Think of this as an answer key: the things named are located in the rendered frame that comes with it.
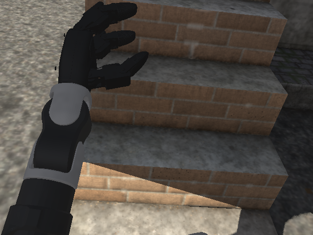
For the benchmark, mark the robot left hand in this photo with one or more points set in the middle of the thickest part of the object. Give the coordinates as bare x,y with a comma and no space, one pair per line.
78,61

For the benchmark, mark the left robot forearm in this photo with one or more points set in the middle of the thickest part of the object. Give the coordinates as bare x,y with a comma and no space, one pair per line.
52,173

